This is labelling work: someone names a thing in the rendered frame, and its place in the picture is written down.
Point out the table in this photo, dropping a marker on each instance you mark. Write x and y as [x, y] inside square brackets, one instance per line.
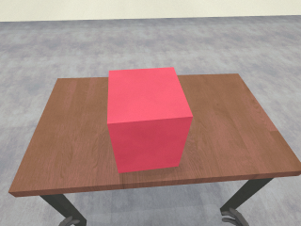
[230, 138]

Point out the robot right hand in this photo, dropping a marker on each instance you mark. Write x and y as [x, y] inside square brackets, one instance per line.
[239, 219]

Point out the carton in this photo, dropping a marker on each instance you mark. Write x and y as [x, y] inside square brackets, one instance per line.
[148, 118]

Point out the robot left hand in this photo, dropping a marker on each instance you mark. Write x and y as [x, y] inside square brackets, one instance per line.
[69, 221]

